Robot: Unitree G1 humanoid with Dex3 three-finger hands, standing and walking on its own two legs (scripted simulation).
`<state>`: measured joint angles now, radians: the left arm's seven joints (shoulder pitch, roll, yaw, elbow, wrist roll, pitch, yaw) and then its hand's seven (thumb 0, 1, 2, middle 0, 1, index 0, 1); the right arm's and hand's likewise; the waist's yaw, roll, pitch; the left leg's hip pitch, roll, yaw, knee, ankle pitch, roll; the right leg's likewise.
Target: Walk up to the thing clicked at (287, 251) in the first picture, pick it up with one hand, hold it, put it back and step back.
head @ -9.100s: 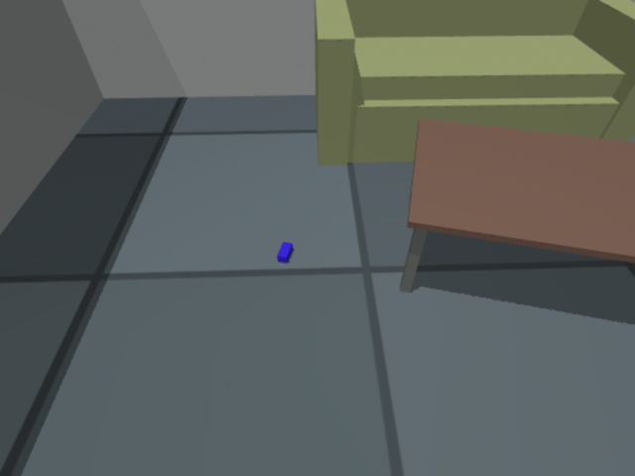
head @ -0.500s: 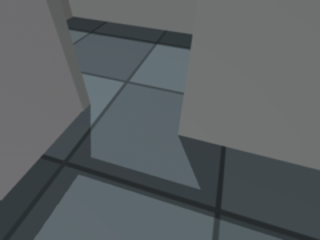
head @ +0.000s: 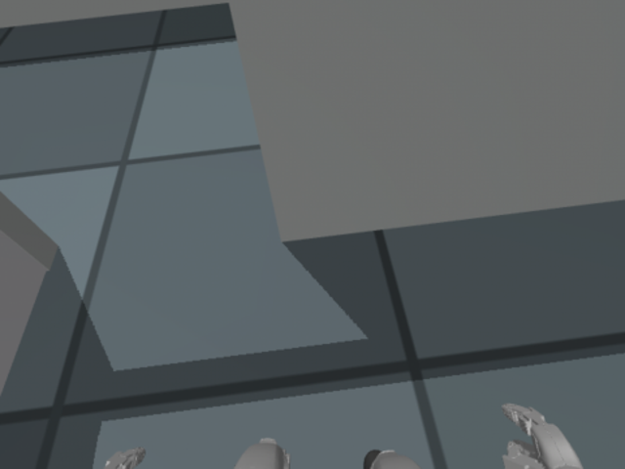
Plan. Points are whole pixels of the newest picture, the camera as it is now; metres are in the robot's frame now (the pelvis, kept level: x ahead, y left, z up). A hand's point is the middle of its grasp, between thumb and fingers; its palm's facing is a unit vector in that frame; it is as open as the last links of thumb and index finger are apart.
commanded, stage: walk up
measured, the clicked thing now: out of the picture -0.16 -1.55 -0.74
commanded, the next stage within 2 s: none
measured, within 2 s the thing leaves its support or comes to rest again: neither
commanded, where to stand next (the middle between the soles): +0.02 -0.04 m, yaw -109 degrees
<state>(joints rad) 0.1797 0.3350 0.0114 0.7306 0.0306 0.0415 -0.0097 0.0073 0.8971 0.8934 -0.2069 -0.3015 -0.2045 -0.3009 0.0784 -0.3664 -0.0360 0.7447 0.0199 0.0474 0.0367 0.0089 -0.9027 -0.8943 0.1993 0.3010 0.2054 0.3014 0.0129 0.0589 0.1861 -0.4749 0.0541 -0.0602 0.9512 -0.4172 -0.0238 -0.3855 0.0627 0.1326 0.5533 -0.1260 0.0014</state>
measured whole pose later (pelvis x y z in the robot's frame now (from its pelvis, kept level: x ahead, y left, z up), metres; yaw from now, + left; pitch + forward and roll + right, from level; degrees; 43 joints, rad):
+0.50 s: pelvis -0.05 +0.05 -0.01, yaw -32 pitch +0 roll +0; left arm 0.29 0.45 0.10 0.76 0.04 0.07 -0.11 0.01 0.90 0.89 -0.20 -0.30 -0.20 -0.30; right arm 0.19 -0.49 -0.12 0.77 -0.05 0.01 0.02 0.01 -0.90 -0.89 0.20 0.30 0.21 0.30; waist -0.01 0.02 0.09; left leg -0.44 0.29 0.29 0.74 -0.33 -0.02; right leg -0.30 -0.07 -0.02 0.69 -0.41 0.01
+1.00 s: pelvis +0.00 +0.04 +0.01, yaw -60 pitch -1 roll -1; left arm 0.25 0.47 0.06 0.77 0.01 0.01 -0.01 0.01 0.90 0.89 -0.20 -0.30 -0.20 -0.30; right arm 0.28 -0.39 -0.06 0.78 -0.04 0.00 0.06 0.01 -0.90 -0.89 0.20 0.30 0.21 0.30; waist -0.07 0.00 0.11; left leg -0.26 0.05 0.17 0.52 -0.26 0.06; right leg -0.50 0.01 0.00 0.98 -0.37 0.01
